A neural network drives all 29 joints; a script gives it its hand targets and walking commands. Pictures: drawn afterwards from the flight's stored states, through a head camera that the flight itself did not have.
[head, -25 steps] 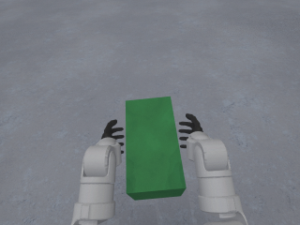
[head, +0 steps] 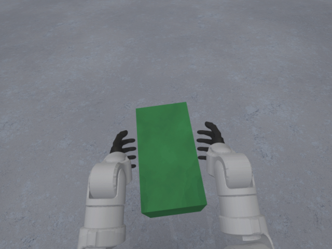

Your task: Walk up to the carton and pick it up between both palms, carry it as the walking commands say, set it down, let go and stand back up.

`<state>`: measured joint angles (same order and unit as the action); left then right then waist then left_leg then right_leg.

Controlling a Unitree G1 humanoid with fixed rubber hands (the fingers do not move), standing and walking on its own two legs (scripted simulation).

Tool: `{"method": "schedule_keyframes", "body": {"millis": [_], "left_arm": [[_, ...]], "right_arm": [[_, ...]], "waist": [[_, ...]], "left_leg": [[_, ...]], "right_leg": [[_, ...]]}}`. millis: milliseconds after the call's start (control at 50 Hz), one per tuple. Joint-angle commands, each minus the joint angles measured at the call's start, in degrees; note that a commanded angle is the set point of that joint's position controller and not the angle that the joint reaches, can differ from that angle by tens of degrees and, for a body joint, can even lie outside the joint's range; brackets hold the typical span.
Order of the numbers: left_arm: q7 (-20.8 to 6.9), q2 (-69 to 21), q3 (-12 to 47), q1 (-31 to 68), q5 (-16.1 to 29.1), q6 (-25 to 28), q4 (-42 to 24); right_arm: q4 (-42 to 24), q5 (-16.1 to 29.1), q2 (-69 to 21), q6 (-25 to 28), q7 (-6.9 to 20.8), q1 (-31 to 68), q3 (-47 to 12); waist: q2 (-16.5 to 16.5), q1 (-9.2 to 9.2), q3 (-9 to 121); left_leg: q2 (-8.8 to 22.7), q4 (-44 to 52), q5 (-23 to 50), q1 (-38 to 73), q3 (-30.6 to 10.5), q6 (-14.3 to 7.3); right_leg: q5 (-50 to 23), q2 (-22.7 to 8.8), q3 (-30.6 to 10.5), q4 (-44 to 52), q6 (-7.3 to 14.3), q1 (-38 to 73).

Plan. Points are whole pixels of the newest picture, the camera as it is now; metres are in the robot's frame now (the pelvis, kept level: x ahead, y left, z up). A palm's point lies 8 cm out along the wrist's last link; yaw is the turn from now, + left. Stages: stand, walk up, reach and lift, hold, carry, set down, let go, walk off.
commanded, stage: carry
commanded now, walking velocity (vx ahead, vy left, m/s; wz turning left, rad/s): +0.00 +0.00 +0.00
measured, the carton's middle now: (168, 160) +0.36 -0.01 +0.00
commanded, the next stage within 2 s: hold in 0.58 s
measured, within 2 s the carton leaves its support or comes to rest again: neither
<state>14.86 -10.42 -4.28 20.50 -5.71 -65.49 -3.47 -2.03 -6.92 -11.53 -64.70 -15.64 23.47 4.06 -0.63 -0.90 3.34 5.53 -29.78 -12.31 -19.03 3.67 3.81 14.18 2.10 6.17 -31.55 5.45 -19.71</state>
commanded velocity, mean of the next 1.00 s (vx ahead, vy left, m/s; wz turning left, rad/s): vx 0.00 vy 0.00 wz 0.00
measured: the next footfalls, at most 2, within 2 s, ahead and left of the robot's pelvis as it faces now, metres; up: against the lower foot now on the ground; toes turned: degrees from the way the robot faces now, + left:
none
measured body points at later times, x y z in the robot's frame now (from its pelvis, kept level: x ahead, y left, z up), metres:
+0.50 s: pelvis +0.01 +0.01 +0.00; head -0.01 +0.00 +0.45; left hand +0.32 +0.12 +0.09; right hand +0.32 -0.11 +0.09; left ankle +0.03 +0.17 -0.73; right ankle +0.03 -0.06 -0.73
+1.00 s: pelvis -0.04 +0.06 +0.00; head -0.06 +0.06 +0.44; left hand +0.30 +0.17 +0.01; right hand +0.29 -0.06 +0.01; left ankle +0.04 +0.19 -0.73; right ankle +0.03 -0.06 -0.73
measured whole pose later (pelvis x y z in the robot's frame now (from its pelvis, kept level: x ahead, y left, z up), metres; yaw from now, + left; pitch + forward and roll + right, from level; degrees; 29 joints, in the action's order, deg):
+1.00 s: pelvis -0.04 +0.06 +0.00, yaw -8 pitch -3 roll +0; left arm 6.0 -12.7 -21.5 26.8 -20.2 -32.6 33.9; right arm 39.5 -20.8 -13.7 -30.3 -7.8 29.3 18.0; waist -0.9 3.5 0.5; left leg -1.8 -33.9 -13.5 -18.0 -7.2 1.8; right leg 10.7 2.3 -2.8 -33.0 1.2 -20.0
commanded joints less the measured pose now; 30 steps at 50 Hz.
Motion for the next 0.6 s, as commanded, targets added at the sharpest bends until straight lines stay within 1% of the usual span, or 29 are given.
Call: {"method": "schedule_keyframes", "body": {"millis": [0,560,580], "left_arm": [[-12.4,-63.6,25.2,21.8,17.1,3.7,-9.5],[-12.8,-64.0,25.0,22.5,16.8,4.1,-8.1],[-16.3,-43.9,4.9,6.2,-2.2,11.7,12.0]], "right_arm": [[-6.2,17.6,-64.0,2.3,12.6,17.4,-25.2],[-4.8,17.1,-64.3,3.0,13.1,17.4,-24.6],[15.3,0.7,-44.7,9.7,15.7,-1.5,-4.5]], "waist": [[1.1,0.22,21.8],[0.7,0.20,20.8],[1.7,2.26,-8.9]], "left_leg": [[3.5,1.1,5.1,7.4,-2.7,-3.5],[3.8,2.5,4.3,7.6,-3.4,-3.9],[-9.9,7.1,4.8,9.7,-6.7,-5.8]], "right_leg": [[-17.2,-10.9,-9.2,5.7,-0.7,9.0],[-14.6,-10.3,-9.6,5.7,-0.8,8.3],[-13.0,-3.7,-14.8,11.3,-5.7,9.7]]}}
